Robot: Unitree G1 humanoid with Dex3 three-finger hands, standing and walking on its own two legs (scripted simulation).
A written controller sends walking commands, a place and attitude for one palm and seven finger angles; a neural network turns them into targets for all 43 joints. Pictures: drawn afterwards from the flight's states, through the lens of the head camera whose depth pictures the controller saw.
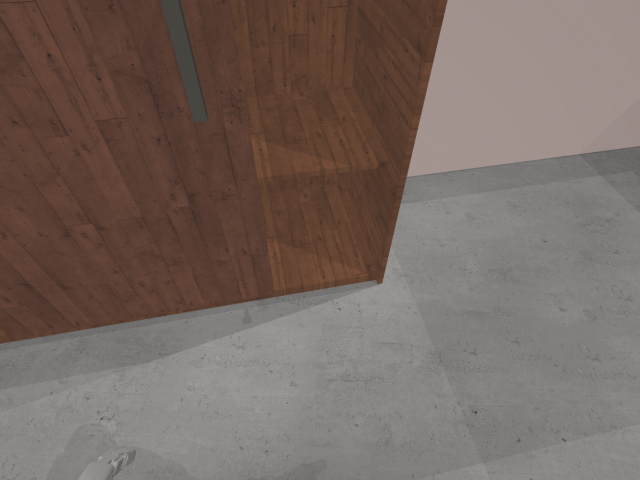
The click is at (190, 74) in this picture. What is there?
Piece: wardrobe's sliding door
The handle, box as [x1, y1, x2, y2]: [160, 0, 207, 121]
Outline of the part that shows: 160,0 193,120 207,120 207,114 179,0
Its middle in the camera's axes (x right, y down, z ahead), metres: -0.24 -0.34 +0.68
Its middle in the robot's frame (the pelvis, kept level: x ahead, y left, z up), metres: +0.76 +0.28 +0.17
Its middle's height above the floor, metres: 0.94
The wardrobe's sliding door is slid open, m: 0.39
